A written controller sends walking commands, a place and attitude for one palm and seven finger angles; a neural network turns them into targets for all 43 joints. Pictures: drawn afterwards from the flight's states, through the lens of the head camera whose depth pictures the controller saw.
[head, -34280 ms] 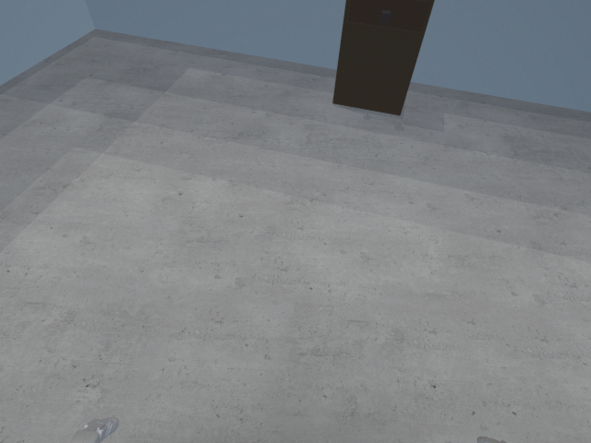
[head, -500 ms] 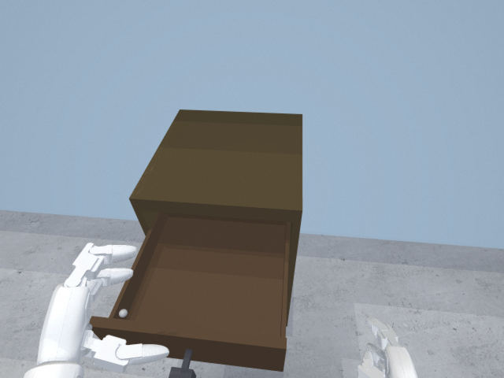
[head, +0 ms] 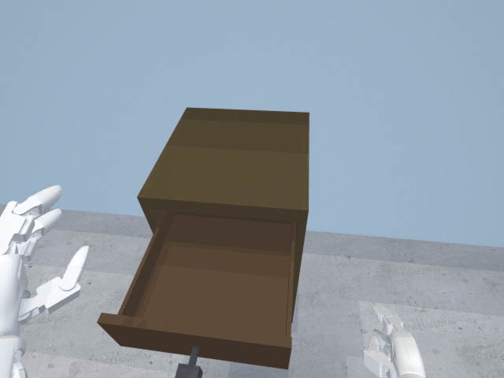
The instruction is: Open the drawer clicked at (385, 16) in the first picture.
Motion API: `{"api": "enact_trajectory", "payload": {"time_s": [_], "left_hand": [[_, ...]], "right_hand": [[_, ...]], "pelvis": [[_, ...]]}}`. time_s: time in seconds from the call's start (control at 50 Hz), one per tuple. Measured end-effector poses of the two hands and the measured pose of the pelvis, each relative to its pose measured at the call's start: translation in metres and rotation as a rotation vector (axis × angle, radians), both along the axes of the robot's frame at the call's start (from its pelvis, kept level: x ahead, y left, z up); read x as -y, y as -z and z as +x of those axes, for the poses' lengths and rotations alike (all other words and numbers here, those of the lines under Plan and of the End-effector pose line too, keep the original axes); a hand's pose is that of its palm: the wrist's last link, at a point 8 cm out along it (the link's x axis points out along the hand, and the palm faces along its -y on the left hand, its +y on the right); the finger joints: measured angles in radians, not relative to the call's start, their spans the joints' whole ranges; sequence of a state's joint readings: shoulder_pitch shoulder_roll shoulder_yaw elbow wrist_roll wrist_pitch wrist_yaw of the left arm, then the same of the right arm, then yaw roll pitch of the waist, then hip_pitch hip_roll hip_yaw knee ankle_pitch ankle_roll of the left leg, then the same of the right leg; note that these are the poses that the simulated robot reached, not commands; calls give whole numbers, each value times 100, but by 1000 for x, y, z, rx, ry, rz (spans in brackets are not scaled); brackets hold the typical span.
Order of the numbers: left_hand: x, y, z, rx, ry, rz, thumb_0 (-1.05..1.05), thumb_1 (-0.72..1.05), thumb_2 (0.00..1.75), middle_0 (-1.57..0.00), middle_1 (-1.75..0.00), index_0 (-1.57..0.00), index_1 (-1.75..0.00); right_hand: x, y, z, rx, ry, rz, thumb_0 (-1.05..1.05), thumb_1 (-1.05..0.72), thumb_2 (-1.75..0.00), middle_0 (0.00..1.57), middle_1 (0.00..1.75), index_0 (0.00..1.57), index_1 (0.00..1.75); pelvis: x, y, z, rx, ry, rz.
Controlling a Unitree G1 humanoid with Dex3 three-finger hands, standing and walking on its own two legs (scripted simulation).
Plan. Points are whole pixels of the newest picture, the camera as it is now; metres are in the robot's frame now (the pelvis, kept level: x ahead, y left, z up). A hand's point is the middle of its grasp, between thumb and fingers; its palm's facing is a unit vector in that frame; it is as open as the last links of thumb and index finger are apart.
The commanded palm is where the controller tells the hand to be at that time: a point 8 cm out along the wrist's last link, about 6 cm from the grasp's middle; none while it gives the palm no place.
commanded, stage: draw the hand back to the body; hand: left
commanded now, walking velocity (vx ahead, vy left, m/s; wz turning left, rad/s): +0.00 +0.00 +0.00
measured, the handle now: (191, 368) +0.19 +0.16 -0.20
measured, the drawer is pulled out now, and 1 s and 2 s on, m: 0.30 0.30 0.30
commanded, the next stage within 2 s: step back with the hand held close in 0.24 s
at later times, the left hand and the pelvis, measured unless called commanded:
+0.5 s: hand (64, 275) +0.18 +0.25 +0.16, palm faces +0.39 -0.79 -0.47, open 7.4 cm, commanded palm +0.11 +0.28 +0.17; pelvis -0.01 +0.00 +0.00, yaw +1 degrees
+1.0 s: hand (50, 338) +0.12 +0.23 +0.15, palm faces +0.38 -0.81 -0.46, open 7.4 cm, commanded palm +0.06 +0.27 +0.17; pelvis -0.07 -0.01 -0.01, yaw +0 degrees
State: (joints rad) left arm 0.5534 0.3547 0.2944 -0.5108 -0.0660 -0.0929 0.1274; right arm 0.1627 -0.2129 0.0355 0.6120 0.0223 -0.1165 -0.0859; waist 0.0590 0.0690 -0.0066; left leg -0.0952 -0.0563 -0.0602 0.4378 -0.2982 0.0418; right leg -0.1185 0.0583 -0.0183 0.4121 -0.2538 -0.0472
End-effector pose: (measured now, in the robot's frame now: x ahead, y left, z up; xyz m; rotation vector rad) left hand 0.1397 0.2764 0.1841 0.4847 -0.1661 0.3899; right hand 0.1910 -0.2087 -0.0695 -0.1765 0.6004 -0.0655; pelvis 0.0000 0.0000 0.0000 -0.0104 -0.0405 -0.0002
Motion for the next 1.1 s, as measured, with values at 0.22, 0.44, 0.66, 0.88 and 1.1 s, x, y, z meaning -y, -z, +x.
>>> {"api": "enact_trajectory", "payload": {"time_s": [0.22, 0.44, 0.66, 0.88, 1.1], "left_hand": [[5, 18, -1, -67, 19, -56, 1, 83, 86, -22, -34, -22, -35], [-4, -2, 1, 0, 0, 42, 1, 89, 89, -22, -30, -22, -31], [2, 34, -7, -139, 94, -2, 1, 89, 89, -21, -30, -21, -31], [-3, 1, -39, 21, 81, 107, 1, 89, 89, -22, -30, -22, -31], [19, 25, -76, 13, 22, -25, 1, 89, 89, -21, -30, -21, -31]], "right_hand": [[1, 2, -9, -32, 0, -2, 1, -90, -90, 20, 30, 20, 30], [7, 6, -18, -71, 14, -20, 1, -90, -90, 20, 30, 20, 30], [29, 3, -48, -152, 108, -89, 1, -90, -90, 20, 30, 20, 30], [16, -5, -65, -75, 75, -103, 1, -90, -90, 20, 30, 20, 30], [35, 15, -119, -175, 63, -105, 1, -90, -90, 21, 30, 20, 30]], "pelvis": [[1, -1, -4, -2, 5, -1], [2, -1, -8, -20, -7, -8], [-4, 1, -27, -82, -11, -10], [-1, 6, -53, -74, -4, 11], [16, 9, -83, -64, -26, 9]]}}
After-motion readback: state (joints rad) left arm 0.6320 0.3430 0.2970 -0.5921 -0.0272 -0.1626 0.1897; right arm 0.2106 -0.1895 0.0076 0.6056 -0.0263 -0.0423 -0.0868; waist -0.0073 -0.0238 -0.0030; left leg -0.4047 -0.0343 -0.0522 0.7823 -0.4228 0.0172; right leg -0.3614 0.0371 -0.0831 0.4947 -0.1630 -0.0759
